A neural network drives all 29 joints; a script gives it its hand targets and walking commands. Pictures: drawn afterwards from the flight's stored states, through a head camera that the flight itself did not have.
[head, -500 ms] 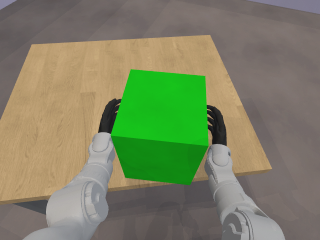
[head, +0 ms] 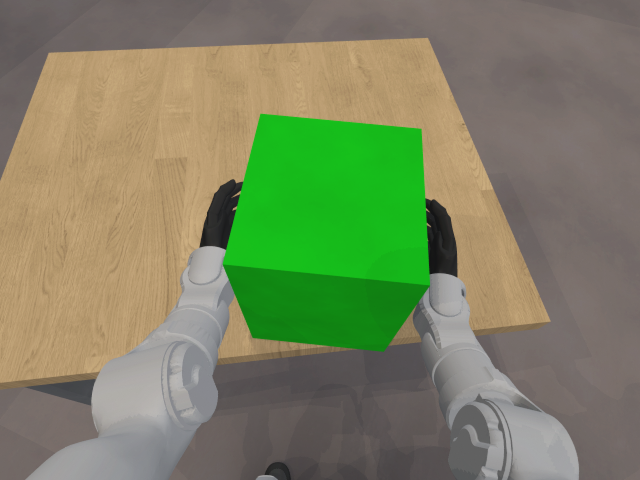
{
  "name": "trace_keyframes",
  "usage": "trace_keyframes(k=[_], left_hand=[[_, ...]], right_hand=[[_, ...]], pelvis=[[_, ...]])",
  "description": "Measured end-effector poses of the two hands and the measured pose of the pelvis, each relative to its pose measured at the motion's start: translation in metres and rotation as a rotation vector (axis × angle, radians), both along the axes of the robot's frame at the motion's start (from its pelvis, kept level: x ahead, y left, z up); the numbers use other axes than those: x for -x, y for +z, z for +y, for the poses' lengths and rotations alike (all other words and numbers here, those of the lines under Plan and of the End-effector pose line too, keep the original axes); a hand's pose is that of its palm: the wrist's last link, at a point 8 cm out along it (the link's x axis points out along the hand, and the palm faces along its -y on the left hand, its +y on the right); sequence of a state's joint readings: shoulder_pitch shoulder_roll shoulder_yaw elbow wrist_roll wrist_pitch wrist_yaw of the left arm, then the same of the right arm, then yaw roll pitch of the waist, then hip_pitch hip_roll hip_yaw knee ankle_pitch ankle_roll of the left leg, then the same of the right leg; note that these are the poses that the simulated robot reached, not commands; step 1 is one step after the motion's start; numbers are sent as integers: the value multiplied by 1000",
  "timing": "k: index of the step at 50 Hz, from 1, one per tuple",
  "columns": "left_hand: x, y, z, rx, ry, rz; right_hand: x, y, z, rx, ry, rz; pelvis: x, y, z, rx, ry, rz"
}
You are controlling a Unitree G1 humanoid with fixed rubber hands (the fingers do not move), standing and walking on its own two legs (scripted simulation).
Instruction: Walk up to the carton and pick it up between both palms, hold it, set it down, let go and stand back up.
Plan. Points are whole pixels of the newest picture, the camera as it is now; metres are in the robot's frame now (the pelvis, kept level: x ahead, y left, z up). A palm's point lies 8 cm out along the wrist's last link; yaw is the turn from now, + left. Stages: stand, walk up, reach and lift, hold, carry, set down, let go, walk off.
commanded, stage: set down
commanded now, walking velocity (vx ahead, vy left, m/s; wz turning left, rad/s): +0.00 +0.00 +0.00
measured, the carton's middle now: (328, 244) +0.42 +0.02 -0.01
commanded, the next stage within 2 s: none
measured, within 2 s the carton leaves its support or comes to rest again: neither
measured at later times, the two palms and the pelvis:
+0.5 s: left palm (187, 289) +0.36 +0.21 -0.04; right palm (448, 277) +0.37 -0.14 -0.01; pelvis -0.01 +0.01 -0.01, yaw +0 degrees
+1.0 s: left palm (160, 330) +0.29 +0.22 -0.02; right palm (473, 328) +0.30 -0.15 +0.01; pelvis -0.04 +0.01 +0.00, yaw +0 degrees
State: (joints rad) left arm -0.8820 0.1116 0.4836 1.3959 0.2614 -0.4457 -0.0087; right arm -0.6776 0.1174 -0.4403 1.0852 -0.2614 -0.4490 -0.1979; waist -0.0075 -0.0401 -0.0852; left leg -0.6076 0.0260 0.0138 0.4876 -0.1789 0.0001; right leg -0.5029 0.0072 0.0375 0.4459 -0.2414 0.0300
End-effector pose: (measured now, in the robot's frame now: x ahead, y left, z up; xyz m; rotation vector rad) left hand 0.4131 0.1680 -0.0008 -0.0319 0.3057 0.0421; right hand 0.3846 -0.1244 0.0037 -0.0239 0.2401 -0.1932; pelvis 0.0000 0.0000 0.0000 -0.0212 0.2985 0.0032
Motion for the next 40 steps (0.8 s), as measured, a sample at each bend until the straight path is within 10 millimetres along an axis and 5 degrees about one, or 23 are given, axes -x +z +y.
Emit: trace_keyframes(k=[13,20,29,40], left_hand=[[4,-13,9,34,46,21],[26,-25,30,-10,53,18],[77,-44,50,-39,96,32],[106,-22,63,-24,89,-53]], right_hand=[[-4,-11,-3,-7,19,43],[5,-10,-8,-14,-1,26],[29,-13,-17,-8,1,15],[76,-11,-26,-23,-27,30]], pelvis=[[-4,-5,6,7,-1,40],[0,-5,9,11,-2,34],[15,-5,9,11,-2,12],[34,-6,12,16,-1,-28]])
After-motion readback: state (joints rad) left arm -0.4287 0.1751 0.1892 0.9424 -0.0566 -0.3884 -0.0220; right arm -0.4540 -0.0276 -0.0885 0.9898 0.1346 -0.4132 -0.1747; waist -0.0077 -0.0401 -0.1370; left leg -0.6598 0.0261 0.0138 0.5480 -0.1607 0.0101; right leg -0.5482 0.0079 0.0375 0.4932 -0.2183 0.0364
